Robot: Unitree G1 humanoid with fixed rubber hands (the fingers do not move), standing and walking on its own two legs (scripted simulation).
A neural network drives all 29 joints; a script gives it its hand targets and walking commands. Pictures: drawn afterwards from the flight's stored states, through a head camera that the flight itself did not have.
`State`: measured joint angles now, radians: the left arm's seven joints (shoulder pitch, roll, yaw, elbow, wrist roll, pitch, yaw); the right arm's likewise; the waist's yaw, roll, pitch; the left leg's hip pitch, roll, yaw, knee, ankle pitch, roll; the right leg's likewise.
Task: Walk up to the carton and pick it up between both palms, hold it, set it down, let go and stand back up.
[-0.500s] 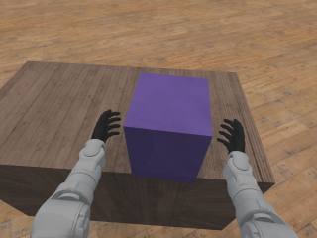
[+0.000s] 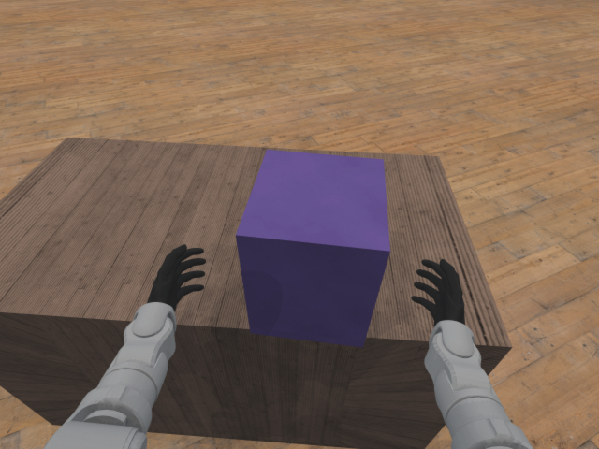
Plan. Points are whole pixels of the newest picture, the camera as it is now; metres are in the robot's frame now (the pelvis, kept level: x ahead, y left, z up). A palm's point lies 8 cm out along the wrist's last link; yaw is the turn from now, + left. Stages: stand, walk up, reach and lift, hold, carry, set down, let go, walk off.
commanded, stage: set down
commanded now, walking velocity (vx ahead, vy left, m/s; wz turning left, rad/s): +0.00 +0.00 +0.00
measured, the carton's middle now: (315, 248) +0.46 -0.01 +0.01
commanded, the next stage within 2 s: none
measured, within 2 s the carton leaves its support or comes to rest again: neither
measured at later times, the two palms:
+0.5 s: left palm (154, 344) +0.29 +0.22 +0.00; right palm (459, 361) +0.27 -0.20 +0.00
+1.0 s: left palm (140, 392) +0.23 +0.23 -0.01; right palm (477, 413) +0.21 -0.21 -0.02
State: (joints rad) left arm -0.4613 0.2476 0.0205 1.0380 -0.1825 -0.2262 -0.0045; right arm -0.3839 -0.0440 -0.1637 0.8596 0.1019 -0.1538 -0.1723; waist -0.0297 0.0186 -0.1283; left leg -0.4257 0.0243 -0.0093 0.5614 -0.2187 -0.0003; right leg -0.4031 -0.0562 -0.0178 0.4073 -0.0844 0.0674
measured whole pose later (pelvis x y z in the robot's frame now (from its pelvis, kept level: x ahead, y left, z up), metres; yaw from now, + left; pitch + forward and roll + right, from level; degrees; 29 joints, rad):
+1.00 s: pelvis +0.02 +0.00 +0.00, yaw +0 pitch -7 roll -2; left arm 0.16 0.27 -0.05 0.44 -0.20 -0.04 -0.03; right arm 0.22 -0.04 -0.11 0.38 0.10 -0.04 -0.11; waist -0.02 0.02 0.01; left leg -0.14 0.02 -0.01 0.54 -0.28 0.00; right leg -0.13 -0.06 -0.02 0.41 -0.16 0.07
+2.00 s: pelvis +0.04 +0.00 +0.01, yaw +0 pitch -5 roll -1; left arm 0.23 0.26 -0.05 0.44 -0.20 0.08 0.01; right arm 0.24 -0.05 -0.11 0.51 0.07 -0.08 -0.01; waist -0.02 0.02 0.06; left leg -0.13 0.02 -0.01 0.51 -0.29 -0.01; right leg -0.13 -0.06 -0.02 0.41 -0.18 0.06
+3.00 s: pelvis +0.05 -0.01 +0.01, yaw +0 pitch -5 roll -1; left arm 0.23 0.21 -0.05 0.45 -0.09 0.14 0.03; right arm 0.21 -0.11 -0.11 0.70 0.01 -0.12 0.04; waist -0.02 0.02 0.08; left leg -0.13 0.02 -0.01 0.51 -0.29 -0.01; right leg -0.14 -0.06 -0.02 0.42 -0.20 0.06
